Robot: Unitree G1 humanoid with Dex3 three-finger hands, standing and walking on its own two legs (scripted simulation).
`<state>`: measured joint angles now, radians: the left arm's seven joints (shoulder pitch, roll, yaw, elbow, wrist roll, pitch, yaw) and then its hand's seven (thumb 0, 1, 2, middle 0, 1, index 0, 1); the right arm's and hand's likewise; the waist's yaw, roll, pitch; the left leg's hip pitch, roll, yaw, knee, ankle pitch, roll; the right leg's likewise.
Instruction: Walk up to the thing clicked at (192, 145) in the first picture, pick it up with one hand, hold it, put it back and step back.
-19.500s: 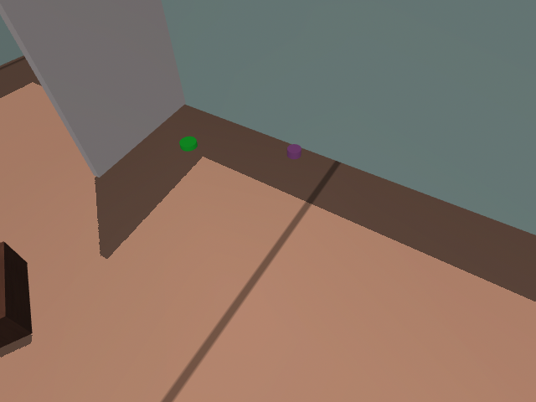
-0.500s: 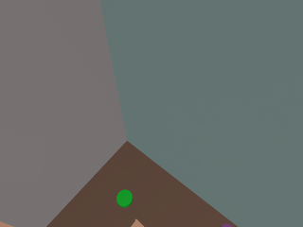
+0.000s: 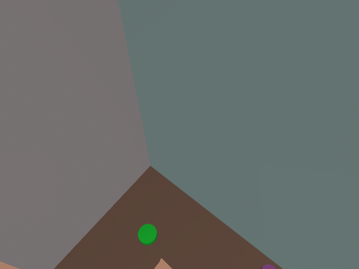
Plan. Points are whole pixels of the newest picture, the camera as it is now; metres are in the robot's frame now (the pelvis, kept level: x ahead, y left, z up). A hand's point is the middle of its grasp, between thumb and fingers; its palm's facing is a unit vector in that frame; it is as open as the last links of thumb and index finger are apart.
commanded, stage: stand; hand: left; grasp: from above
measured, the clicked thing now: (147, 234) +0.44 +0.21 -0.77
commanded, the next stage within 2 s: rise first in 0.28 s
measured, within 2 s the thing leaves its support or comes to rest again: neither
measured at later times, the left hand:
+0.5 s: hand out of the picture +0.11 +0.25 -0.16, palm faces +0.03 -0.94 -0.33, open 7.7 cm
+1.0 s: hand out of the picture +0.13 +0.26 -0.22, palm faces -0.15 -0.88 -0.44, open 13.9 cm
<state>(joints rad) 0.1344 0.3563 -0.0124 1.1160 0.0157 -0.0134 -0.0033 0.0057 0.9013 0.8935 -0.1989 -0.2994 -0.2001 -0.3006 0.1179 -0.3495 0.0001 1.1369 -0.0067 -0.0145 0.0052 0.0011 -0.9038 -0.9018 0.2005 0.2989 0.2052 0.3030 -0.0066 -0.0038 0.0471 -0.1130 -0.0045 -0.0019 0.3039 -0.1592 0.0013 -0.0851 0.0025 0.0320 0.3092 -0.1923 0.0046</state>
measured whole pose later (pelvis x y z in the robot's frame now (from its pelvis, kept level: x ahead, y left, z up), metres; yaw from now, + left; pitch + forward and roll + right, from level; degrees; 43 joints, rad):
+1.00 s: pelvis -0.01 +0.01 -0.08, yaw +0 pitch +15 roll -1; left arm 0.19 0.31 0.11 0.59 0.24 0.15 0.01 0.00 -0.48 0.98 -0.08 -1.04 -0.07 -1.04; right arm 0.22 -0.24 -0.02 0.59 0.02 -0.11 -0.03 0.01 -0.89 -0.90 0.20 0.30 0.20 0.30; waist -0.02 0.00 -0.09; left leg -0.83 0.00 -0.02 1.03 -0.47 0.01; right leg -0.77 0.01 0.01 1.01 -0.50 0.01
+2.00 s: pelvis -0.10 +0.00 -0.35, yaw -3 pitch +34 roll -3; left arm -0.53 0.55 0.06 0.97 0.92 -0.16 0.18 0.00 -0.53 1.02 -0.09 -1.03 -0.09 -1.05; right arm 0.11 -0.26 -0.04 0.73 -0.02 -0.13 0.05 0.01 -0.89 -0.90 0.20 0.30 0.20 0.30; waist -0.05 0.02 -0.14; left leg -2.03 0.01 -0.07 2.06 -0.63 -0.01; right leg -1.96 0.04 -0.04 2.05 -0.68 0.00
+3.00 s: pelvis -0.09 +0.00 -0.45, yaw -8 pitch +34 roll -7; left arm -0.92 0.72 0.09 1.43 1.24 -0.20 0.41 0.00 -0.56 1.03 -0.07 -1.01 -0.07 -1.02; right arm 0.12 -0.25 0.06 0.76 -0.14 -0.05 0.12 0.00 -0.91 -0.90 0.20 0.30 0.20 0.30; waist -0.21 -0.02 -0.04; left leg -2.31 0.02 -0.13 2.39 -0.69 -0.01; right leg -2.23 0.08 -0.10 2.33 -0.71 0.02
